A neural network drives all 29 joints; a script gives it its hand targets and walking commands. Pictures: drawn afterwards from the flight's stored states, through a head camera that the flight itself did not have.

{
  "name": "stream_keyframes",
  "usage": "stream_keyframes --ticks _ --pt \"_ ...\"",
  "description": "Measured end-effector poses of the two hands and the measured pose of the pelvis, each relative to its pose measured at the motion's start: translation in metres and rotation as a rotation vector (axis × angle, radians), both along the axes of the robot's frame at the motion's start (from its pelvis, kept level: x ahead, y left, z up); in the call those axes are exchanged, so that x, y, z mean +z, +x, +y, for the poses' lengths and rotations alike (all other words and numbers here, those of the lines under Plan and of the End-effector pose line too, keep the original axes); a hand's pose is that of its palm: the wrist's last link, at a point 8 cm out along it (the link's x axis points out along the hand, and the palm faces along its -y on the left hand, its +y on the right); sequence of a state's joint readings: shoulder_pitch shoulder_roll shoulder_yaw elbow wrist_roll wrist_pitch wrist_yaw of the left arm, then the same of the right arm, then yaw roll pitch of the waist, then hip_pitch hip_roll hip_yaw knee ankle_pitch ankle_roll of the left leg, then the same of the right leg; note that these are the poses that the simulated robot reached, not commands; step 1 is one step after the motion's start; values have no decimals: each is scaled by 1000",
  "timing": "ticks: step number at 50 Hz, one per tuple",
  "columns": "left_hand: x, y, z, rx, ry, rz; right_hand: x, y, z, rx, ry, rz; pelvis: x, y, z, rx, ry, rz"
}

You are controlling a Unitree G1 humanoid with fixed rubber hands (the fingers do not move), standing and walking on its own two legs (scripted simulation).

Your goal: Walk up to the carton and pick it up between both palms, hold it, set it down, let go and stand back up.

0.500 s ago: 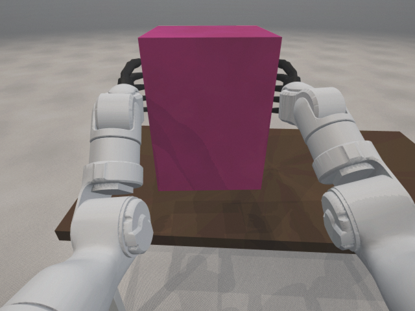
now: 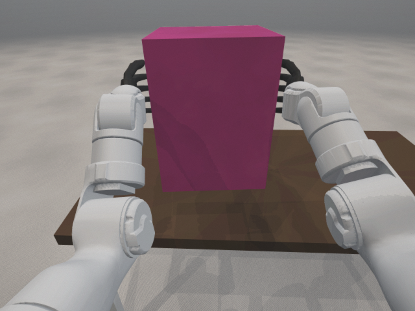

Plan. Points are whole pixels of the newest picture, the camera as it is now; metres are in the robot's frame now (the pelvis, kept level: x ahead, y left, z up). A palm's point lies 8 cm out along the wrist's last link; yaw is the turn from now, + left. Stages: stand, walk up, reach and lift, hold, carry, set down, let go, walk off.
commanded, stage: hold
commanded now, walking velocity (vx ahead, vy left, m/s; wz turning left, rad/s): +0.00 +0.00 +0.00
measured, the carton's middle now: (211, 106) +0.42 +0.00 +0.28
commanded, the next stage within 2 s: none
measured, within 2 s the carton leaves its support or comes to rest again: neither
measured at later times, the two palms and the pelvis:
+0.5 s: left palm (129, 101) +0.37 +0.15 +0.31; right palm (291, 96) +0.36 -0.14 +0.32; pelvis +0.00 +0.00 +0.00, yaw +0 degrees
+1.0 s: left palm (133, 95) +0.37 +0.14 +0.33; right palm (297, 96) +0.36 -0.15 +0.32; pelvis +0.00 +0.00 +0.00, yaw +0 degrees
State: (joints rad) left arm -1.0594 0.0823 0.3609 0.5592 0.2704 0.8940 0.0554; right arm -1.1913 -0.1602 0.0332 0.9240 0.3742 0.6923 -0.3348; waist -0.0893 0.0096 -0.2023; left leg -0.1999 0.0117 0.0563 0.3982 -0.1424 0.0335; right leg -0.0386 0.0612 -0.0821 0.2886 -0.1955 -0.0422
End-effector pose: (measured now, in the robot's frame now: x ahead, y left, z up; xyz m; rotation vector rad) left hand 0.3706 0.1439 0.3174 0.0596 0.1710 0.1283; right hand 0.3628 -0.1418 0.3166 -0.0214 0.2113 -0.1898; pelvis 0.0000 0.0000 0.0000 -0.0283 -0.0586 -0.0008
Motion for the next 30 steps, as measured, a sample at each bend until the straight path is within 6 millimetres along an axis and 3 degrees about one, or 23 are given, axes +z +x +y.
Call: stream_keyframes --ticks 11,30 --pt "0 2 -5 16 7 -2 -4 4 -5 4 13 0 0 0 2 -7 0 13" --pt "-1 0 2 21 -14 -4 1 2 3 5 -6 3 -1 0 -5 6 2 6"
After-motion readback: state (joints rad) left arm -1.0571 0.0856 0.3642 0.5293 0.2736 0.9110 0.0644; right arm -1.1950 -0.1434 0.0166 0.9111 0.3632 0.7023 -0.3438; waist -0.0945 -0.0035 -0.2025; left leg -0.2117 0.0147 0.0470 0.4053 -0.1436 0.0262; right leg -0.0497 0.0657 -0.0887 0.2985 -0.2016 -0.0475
